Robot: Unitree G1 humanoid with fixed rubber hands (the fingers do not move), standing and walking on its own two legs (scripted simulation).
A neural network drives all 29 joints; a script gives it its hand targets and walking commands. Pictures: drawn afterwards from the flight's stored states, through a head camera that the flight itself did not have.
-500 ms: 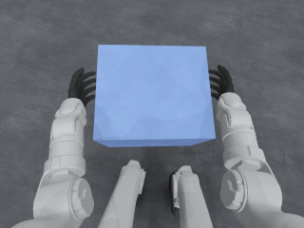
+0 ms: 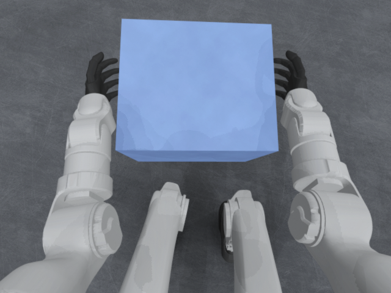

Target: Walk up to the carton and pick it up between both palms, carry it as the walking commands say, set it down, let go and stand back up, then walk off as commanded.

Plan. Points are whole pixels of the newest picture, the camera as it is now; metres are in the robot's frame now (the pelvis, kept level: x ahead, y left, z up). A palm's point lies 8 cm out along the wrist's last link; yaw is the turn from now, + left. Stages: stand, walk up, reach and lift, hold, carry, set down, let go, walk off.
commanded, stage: set down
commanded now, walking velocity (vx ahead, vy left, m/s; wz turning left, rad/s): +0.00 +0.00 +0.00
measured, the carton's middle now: (194, 103) +0.49 +0.06 -0.19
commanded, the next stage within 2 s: none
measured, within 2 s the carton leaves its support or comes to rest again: rests again in 1.16 s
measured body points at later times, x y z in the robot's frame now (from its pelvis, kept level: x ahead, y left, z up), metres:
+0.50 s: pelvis -0.02 +0.00 -0.07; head +0.31 +0.01 +0.25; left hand +0.48 +0.25 -0.18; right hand +0.54 -0.13 -0.19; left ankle +0.09 +0.12 -0.48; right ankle +0.11 -0.11 -0.48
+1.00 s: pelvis -0.04 +0.01 -0.13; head +0.33 +0.04 +0.12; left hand +0.50 +0.25 -0.28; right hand +0.55 -0.13 -0.28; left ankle +0.09 +0.11 -0.48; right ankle +0.11 -0.11 -0.48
